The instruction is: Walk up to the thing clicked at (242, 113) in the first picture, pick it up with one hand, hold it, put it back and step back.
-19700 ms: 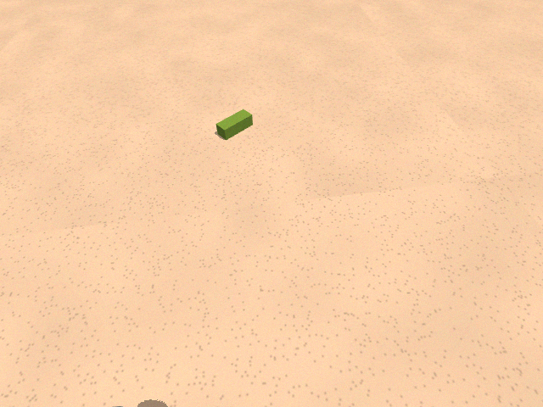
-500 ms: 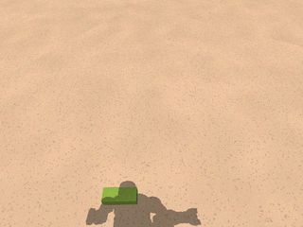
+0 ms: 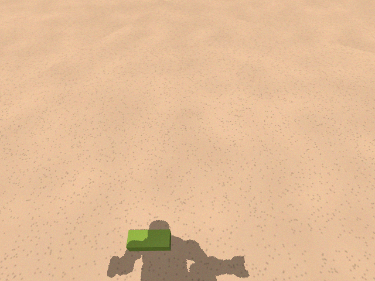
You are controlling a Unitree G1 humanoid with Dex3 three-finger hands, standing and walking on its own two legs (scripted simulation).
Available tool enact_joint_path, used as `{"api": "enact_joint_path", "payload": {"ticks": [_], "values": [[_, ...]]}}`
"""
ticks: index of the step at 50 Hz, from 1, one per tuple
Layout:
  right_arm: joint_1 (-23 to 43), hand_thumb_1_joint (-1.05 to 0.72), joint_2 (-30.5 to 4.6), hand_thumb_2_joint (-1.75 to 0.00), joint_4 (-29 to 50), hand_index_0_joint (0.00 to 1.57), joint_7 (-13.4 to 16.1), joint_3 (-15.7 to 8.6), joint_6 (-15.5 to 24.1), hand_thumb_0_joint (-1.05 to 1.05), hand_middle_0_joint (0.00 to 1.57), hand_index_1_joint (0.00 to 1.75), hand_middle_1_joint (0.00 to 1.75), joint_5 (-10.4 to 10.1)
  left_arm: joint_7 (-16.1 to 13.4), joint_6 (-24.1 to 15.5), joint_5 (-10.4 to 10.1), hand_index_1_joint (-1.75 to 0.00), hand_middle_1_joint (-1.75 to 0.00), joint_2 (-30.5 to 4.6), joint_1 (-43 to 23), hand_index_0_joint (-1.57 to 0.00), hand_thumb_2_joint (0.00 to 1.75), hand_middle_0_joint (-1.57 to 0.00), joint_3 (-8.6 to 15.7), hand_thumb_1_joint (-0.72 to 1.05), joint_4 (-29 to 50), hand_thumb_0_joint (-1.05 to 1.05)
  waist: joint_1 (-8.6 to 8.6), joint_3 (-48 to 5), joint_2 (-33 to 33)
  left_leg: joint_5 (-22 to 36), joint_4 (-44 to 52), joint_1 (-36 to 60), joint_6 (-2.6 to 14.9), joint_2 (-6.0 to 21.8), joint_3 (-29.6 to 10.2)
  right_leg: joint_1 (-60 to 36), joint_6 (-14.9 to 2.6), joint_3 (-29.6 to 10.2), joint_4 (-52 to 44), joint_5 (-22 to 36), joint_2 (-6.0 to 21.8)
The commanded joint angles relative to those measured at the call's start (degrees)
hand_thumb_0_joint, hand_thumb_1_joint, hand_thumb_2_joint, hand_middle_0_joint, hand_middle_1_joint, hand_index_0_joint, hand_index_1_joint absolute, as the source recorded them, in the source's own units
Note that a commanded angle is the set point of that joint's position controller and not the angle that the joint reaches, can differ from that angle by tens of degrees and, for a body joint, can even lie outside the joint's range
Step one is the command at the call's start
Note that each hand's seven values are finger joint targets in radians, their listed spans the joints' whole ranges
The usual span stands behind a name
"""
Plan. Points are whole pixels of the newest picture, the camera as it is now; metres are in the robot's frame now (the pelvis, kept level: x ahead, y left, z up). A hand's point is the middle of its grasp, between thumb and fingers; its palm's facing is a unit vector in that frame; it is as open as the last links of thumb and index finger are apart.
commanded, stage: stand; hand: left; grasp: from above
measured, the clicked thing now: (149, 240) +0.39 +0.24 -0.75
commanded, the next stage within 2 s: rise first in 0.04 s
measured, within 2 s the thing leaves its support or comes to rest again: neither
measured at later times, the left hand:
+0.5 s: hand (99, 275) +0.16 +0.25 -0.18, palm faces -0.07 -0.93 -0.37, open 11.3 cm
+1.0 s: hand out of the picture +0.11 +0.27 -0.25, palm faces -0.18 -0.86 -0.47, open 14.1 cm
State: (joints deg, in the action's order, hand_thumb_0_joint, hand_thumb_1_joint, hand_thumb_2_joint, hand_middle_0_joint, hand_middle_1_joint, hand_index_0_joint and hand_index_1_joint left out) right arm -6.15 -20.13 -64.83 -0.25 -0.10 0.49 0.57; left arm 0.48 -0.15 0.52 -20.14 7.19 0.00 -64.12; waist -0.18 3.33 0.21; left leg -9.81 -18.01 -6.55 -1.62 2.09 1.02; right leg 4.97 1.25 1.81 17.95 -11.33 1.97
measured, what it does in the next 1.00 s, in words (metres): lowers itself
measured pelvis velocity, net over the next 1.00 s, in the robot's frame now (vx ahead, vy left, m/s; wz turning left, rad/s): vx -0.03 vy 0.01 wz -0.01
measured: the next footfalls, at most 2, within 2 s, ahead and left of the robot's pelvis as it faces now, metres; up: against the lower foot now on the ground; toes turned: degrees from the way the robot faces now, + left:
none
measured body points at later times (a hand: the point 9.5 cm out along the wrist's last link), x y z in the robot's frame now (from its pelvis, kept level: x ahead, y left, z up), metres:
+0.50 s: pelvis -0.01 +0.00 -0.03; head +0.06 +0.01 +0.42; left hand +0.16 +0.30 -0.15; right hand +0.09 -0.26 -0.14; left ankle +0.00 +0.14 -0.75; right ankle -0.02 -0.13 -0.75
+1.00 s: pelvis -0.03 +0.01 -0.11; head +0.08 +0.03 +0.33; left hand +0.12 +0.31 -0.22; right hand +0.15 -0.24 -0.20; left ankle +0.00 +0.14 -0.75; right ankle -0.02 -0.13 -0.75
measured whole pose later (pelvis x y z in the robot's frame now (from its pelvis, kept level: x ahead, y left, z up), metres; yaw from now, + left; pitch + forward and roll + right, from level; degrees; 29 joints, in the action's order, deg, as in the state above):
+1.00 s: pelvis -0.03 +0.01 -0.11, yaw -1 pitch +19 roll -2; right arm -10.4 -13.1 -31.7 0.9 -1.9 8.5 0.0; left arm 0.1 11.8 15.4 -18.5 13.8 8.2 -27.0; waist 1.4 -6.7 0.3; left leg -30.4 -69.1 -57.8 -1.0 3.4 -1.3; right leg 54.7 1.7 1.6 66.8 -31.0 1.5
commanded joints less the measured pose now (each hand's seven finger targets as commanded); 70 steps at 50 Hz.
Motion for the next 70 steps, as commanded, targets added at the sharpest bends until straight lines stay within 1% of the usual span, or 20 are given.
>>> {"api": "enact_joint_path", "payload": {"ticks": [1,7,8,9,10,11,13,16,21,24,28,31,37,48,49,54,58,61,67,70], "values": [[1.5,-0.9,-12.1,-0.9,3.2,0.2,0.6,-1.9,1.2,0.0,0.2,0.3,0.3,0.0,-0.9,-1.4,0.1,-0.3,-0.3,-12.5,-2.0,-0.2,0.9,-0.2,2.5,0.9,3.1,0.0,0.33,-4.4,-0.2,8.5,2.3,0.8,2.11,5.6,-4.9,0.0,-2.1,-4.7,-2.6,8.7,6.4],[1.9,-0.93,-12.2,-0.91,3.4,0.2,0.8,-1.8,1.3,0.0,0.2,0.3,0.3,0.0,-0.9,-1.4,0.1,-0.38,-0.38,-12.3,-1.5,-0.12,0.98,-0.12,2.4,0.82,3.1,0.0,-0.05,-5.3,0.3,11.8,1.7,1.6,2.13,5.9,-4.7,-0.7,-1.99,-4.5,-2.1,11.2,6.5],[0.5,-1.0,-2.9,-0.93,19.0,0.2,2.1,0.5,4.1,0.0,0.2,0.3,0.3,-4.2,-1.9,-6.7,-3.1,-0.46,-0.46,-2.6,-21.6,-0.14,1.0,-0.18,2.4,0.74,23.2,0.0,7.14,-0.1,0.4,0.9,-1.8,-5.3,2.0,-2.0,1.9,13.8,-1.4,-0.6,1.5,5.8,-1.7],[-1.8,-0.96,-4.8,-0.92,16.4,0.2,2.7,-0.3,3.8,0.0,0.2,0.3,0.3,-4.1,-2.4,-6.4,-2.9,-0.54,-0.54,-6.5,-29.0,-0.12,1.01,-0.15,4.0,0.66,21.0,0.0,5.33,-3.0,-0.7,-0.7,-2.6,-4.5,2.2,-2.3,1.6,10.9,-1.26,0.1,1.9,3.5,-1.4],[-4.7,-0.94,-6.3,-0.91,16.2,0.2,3.4,-1.1,3.1,0.0,0.2,0.3,0.3,-4.4,-2.4,-4.0,-1.6,-0.62,-0.62,-10.5,-16.6,-0.12,0.98,-0.13,6.4,0.58,8.8,0.0,3.65,-2.9,-2.3,-0.8,-3.5,-6.1,2.22,-2.2,1.8,10.2,-1.47,0.6,2.4,2.2,-1.7],[-5.5,-0.93,-6.1,-0.91,17.0,0.2,3.4,-1.7,2.6,0.0,0.2,0.3,0.3,-3.9,-1.8,-2.6,-0.4,-0.7,-0.7,-11.8,-14.5,-0.08,1.0,-0.08,7.7,0.5,4.3,0.0,3.25,-4.4,-4.5,0.0,-6.1,-8.3,2.57,-2.6,1.7,11.3,-1.39,0.6,3.8,2.4,-1.6],[-6.8,-0.92,-6.0,-0.9,19.7,0.2,3.6,-3.4,3.0,0.0,0.2,0.3,0.3,-2.8,-0.5,-2.6,2.1,-0.86,-0.86,-15.0,-18.9,-0.05,1.0,-0.03,10.5,0.34,5.4,0.0,2.03,-11.8,-3.3,3.8,-10.2,-8.7,2.68,-2.6,1.6,11.1,-1.36,0.0,8.6,7.1,-1.1],[-8.9,-0.9,-5.2,-0.9,23.2,0.2,2.6,-4.9,3.2,0.0,0.2,0.3,0.3,-1.7,1.0,-0.2,5.8,-1.04,-1.07,-12.6,-6.0,-0.02,1.01,0.0,12.2,0.1,3.6,0.0,-1.17,-16.9,0.7,8.0,-14.1,-12.0,1.93,-3.6,1.7,10.7,-2.0,-0.2,13.3,10.2,-1.0],[-6.9,-0.87,-4.3,-0.89,29.6,0.2,1.8,-5.2,3.4,0.0,0.2,0.3,0.3,-2.3,0.1,5.5,8.8,-1.06,-1.07,-10.9,-6.1,-0.04,1.0,-0.03,11.7,-0.27,11.4,0.0,-0.41,-16.4,1.2,8.9,-16.0,-14.2,1.47,-2.9,1.0,14.3,-2.16,0.9,14.9,8.7,-2.1],[-6.6,-0.86,-3.8,-0.89,31.9,0.2,1.1,-5.2,4.1,0.0,0.2,0.3,0.3,-1.9,-0.7,6.8,9.8,-1.07,-1.08,-10.2,-7.7,-0.06,0.97,-0.05,11.6,-0.48,14.5,0.0,0.1,-14.2,0.9,4.5,-19.9,-19.1,1.29,-2.1,0.6,20.3,-2.19,1.3,18.8,3.3,-2.6],[-7.8,-0.88,-3.2,-0.9,34.0,0.2,0.5,-5.9,5.8,0.0,0.2,0.3,0.3,-1.5,-1.1,5.8,11.1,-1.08,-1.08,-10.1,-7.6,-0.06,0.99,-0.06,12.7,-0.54,22.1,0.0,0.61,-17.6,2.4,1.9,-27.0,-24.5,1.35,-1.6,0.1,27.2,-2.09,0.9,26.1,0.8,-2.5],[-8.8,-0.87,-3.2,-0.89,35.0,0.2,0.7,-6.2,6.6,0.0,0.2,0.3,0.3,-1.2,-1.3,5.7,11.9,-1.08,-1.08,-9.8,-2.4,-0.05,1.01,-0.06,13.3,-0.57,26.0,0.0,0.99,-22.3,3.4,3.8,-30.7,-25.4,1.34,-1.1,-0.3,29.9,-2.14,0.8,30.4,2.1,-2.5],[-7.0,-0.87,-2.7,-0.89,37.8,0.2,1.3,-6.2,8.0,0.0,0.2,0.3,0.3,-1.0,-1.3,7.5,13.2,-1.08,-1.06,-9.4,1.5,-0.04,1.02,-0.05,12.9,-0.56,36.9,0.0,1.55,-23.3,3.7,-0.2,-35.1,-30.2,1.58,-0.5,-1.2,35.5,-2.02,0.7,34.5,-1.8,-2.4],[-5.9,-0.89,-1.9,-0.9,39.6,0.2,1.6,-5.5,10.7,0.0,0.2,0.3,0.3,-0.7,-1.6,10.7,16.0,-1.08,-1.08,-8.9,9.4,-0.06,0.97,-0.06,12.7,-0.56,43.9,0.0,1.64,-24.7,4.5,-5.3,-42.7,-39.1,1.69,-0.5,-2.2,45.1,-2.2,0.9,42.5,-6.4,-2.6],[-4.5,-0.9,-1.7,-0.9,40.5,0.2,1.7,-5.2,11.0,0.0,0.2,0.3,0.3,-0.7,-1.7,10.2,16.2,-1.08,-1.08,-9.5,6.5,-0.07,0.97,-0.06,12.1,-0.56,46.5,0.0,2.16,-25.2,4.5,-6.1,-43.9,-40.3,1.85,-0.5,-2.2,46.1,-2.2,0.7,43.2,-7.0,-2.5],[-3.7,-0.89,-2.7,-0.9,39.2,0.2,1.1,-5.3,12.7,0.0,0.2,0.3,0.3,-0.6,-2.0,6.7,20.9,-1.08,-1.08,-10.7,-1.0,-0.06,0.98,-0.06,11.8,-0.58,40.8,0.0,2.9,-23.7,4.3,-13.8,-50.0,-49.7,1.82,-0.6,-3.4,57.2,-2.36,0.4,51.0,-13.2,-2.2],[-2.9,-0.88,-3.4,-0.9,38.2,0.2,0.5,-5.7,13.9,0.0,0.2,0.3,0.3,-0.8,-2.6,1.9,26.1,-1.08,-1.08,-12.5,-5.4,-0.06,0.98,-0.06,11.4,-0.56,37.5,0.0,2.54,-29.0,3.9,-14.6,-57.1,-55.6,1.82,-1.1,-3.0,62.8,-2.41,-0.1,57.7,-13.6,-2.0],[-2.7,-0.9,-4.4,-0.9,36.7,0.2,0.1,-6.3,14.1,0.0,0.2,0.3,0.3,-0.8,-3.9,-1.5,30.3,-1.08,-1.09,-15.3,-11.2,-0.08,0.97,-0.07,11.6,-0.55,36.2,0.0,2.6,-33.9,4.6,-13.9,-62.6,-59.6,1.95,-1.2,-2.9,68.2,-2.57,-0.4,62.8,-13.0,-2.1],[-2.8,-0.92,-5.7,-0.91,33.2,0.2,-1.2,-7.0,13.0,0.0,0.2,0.3,0.3,-0.5,-6.5,-6.3,37.4,-1.09,-1.1,-20.8,-16.8,-0.08,0.98,-0.08,14.0,-0.56,29.3,0.0,0.01,-41.7,5.5,-10.0,-72.8,-66.5,2.01,-1.4,-2.8,76.5,-2.76,0.1,72.8,-10.9,-2.3],[-3.8,-0.92,-6.3,-0.91,31.7,0.2,-1.6,-7.5,12.2,0.0,0.2,0.3,0.3,-0.2,-7.4,-8.0,40.3,-1.09,-1.09,-22.9,-24.6,-0.08,1.0,-0.08,13.7,-0.57,28.2,0.0,1.09,-45.2,6.0,-9.3,-78.0,-69.4,2.2,-1.2,-2.5,80.0,-2.65,0.4,76.4,-10.2,-2.3]]}}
